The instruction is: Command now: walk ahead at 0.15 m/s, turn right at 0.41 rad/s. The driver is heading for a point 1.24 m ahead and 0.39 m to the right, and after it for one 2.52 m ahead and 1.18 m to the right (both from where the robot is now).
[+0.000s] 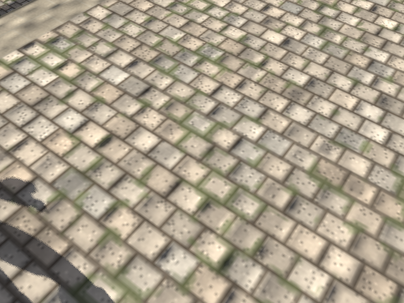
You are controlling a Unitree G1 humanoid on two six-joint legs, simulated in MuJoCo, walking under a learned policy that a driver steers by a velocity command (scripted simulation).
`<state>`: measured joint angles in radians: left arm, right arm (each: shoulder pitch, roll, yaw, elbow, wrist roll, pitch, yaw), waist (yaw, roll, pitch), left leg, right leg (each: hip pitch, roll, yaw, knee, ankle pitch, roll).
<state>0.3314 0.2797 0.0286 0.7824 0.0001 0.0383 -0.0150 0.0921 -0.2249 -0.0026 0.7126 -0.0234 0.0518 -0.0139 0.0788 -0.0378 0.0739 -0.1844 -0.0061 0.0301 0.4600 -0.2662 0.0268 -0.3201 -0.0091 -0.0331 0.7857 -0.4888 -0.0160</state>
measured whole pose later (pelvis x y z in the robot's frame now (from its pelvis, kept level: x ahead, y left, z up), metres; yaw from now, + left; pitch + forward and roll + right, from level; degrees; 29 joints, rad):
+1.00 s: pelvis +0.50 -0.40 -0.03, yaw -26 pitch +0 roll -1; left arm 0.44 0.26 0.03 0.90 0.04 -0.07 0.04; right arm 0.19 -0.28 -0.01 0.80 0.00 -0.04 0.05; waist -0.04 0.03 0.04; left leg -0.48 -0.11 0.15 0.58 -0.10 0.20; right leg 0.12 0.14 -0.16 0.81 -0.28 -0.01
